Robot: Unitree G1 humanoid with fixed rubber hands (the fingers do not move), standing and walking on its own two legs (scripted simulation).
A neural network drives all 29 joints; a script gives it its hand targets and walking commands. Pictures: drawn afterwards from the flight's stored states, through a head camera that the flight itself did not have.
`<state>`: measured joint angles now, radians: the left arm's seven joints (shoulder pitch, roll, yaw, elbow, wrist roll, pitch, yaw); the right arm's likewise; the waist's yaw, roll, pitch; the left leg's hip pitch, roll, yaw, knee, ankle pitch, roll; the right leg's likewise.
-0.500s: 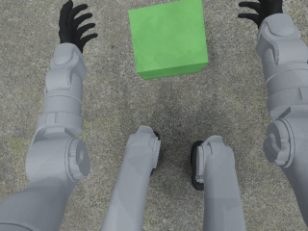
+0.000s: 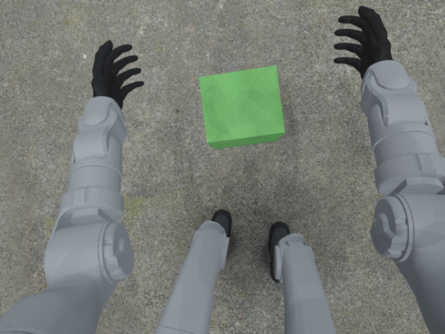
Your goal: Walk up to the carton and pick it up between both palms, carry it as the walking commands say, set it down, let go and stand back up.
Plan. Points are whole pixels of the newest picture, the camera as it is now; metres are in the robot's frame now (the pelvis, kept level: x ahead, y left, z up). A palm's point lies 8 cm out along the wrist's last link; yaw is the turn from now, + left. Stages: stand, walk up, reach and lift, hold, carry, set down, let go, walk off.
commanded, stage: set down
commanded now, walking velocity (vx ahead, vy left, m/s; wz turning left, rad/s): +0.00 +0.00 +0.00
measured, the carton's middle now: (241, 112) +0.55 +0.07 -0.55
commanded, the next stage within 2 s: let go in 0.18 s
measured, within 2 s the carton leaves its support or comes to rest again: neither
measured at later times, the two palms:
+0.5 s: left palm (86, 136) +0.38 +0.26 -0.04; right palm (397, 125) +0.44 -0.16 -0.05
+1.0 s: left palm (45, 256) +0.24 +0.23 +0.06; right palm out of the picture +0.27 -0.24 +0.05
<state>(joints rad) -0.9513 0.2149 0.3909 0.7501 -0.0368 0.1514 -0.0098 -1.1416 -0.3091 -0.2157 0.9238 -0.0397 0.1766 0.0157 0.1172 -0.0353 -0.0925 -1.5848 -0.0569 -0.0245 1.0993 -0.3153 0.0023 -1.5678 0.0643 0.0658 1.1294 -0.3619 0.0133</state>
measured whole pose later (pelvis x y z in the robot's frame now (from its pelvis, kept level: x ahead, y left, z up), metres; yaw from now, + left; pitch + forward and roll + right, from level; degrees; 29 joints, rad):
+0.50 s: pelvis +0.04 +0.01 +0.07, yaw +0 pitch +37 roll -1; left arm -0.46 0.22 0.23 0.56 0.02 0.10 -0.11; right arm -0.57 -0.13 -0.21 0.59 -0.11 0.14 -0.08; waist 0.07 0.00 -0.06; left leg -1.18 -0.06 -0.05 0.81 -0.27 0.02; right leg -1.14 0.05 0.06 0.80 -0.30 0.02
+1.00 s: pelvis +0.09 -0.01 +0.13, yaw +1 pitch +6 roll +0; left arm 0.23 0.20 0.04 0.42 0.00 0.03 -0.08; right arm 0.17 -0.21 -0.06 0.48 -0.01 0.03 0.02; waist 0.03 0.01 0.01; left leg -0.30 -0.04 -0.06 0.44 -0.24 0.01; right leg -0.27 0.04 0.07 0.44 -0.27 -0.02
